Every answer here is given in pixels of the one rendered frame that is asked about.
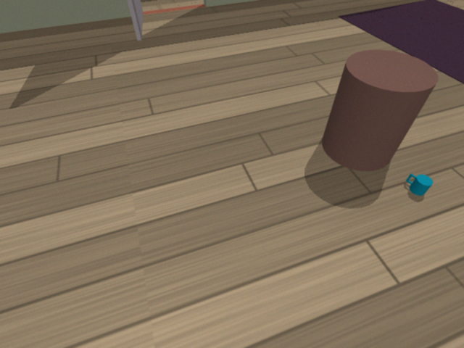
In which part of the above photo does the mug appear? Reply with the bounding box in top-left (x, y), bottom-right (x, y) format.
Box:
top-left (406, 174), bottom-right (433, 196)

